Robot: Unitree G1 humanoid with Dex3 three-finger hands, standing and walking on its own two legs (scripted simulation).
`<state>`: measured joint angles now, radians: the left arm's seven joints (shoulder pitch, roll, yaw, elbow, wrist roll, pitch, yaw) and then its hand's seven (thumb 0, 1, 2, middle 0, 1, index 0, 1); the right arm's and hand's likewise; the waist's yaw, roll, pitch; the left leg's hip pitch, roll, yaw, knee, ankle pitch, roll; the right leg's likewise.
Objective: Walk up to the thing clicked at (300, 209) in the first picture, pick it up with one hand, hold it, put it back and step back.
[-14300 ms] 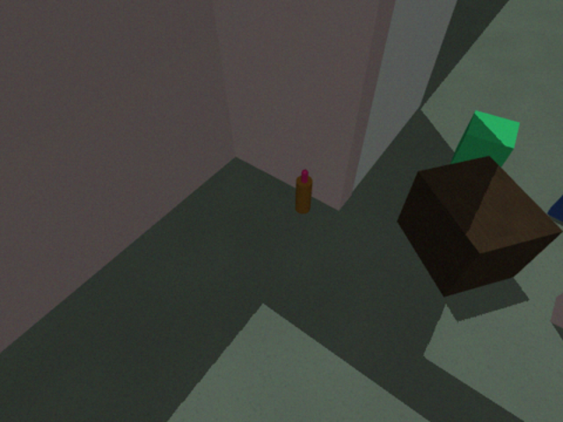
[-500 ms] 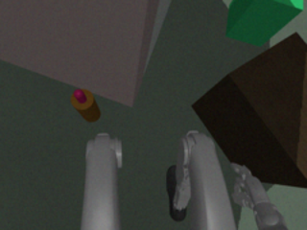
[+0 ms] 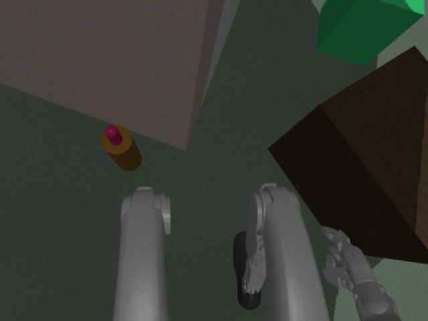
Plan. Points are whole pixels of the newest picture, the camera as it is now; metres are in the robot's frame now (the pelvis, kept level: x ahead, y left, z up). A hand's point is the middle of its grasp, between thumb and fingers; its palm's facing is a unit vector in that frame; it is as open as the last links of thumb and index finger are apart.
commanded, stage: go down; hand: left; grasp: from the side
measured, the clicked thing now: (121, 147) +0.45 +0.22 -0.26
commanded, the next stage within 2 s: none
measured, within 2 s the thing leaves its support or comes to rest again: neither
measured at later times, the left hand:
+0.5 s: hand out of the picture +0.36 +0.41 +0.03, palm faces +0.17 -0.98 -0.07, open 17.6 cm
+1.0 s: hand out of the picture +0.36 +0.41 +0.04, palm faces +0.17 -0.98 -0.07, open 17.6 cm
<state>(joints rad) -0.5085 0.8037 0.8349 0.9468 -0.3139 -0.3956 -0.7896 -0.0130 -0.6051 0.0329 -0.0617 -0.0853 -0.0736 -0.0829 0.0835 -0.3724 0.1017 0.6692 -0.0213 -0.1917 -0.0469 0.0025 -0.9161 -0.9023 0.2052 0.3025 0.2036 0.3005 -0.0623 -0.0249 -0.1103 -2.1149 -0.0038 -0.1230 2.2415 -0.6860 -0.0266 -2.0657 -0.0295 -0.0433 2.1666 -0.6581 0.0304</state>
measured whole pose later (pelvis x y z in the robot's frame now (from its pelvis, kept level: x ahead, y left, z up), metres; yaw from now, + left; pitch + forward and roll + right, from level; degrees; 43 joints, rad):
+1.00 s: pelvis +0.00 +0.00 +0.00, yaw +0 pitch +31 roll -6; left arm -0.50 0.81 0.83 0.95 -0.32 -0.40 -0.79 -0.01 -0.60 0.04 -0.06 -0.12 -0.08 -0.10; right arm 0.08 -0.37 0.10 0.67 -0.02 -0.19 -0.04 0.00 -0.91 -0.90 0.21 0.30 0.20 0.30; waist -0.06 -0.02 -0.11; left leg -2.11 0.00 -0.12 2.24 -0.68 -0.03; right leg -2.07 -0.03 -0.04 2.17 -0.65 0.03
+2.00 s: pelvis +0.00 +0.00 +0.00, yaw +0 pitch +32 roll -6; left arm -0.49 0.80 0.82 0.94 -0.30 -0.41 -0.77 -0.01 -0.60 0.06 -0.05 -0.16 -0.09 -0.13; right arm 0.08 -0.37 0.10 0.67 -0.02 -0.18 -0.04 0.00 -0.90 -0.89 0.21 0.30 0.20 0.30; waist -0.07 -0.02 -0.11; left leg -2.11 0.00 -0.12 2.24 -0.69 -0.03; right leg -2.07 -0.02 -0.04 2.17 -0.66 0.03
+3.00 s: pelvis -0.01 +0.00 -0.09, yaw -6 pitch +21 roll -11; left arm -0.62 0.85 0.74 1.35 -0.25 -0.83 -0.64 -0.01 -0.60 0.05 -0.04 -0.16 -0.08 -0.14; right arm -0.08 -0.38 0.32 0.63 -0.21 -0.11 0.04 0.00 -0.89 -0.89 0.21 0.30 0.20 0.30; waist -0.20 -0.17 0.16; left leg -2.24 -0.01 -0.25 2.57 -0.71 -0.05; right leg -2.16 0.02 -0.12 2.40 -0.63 0.05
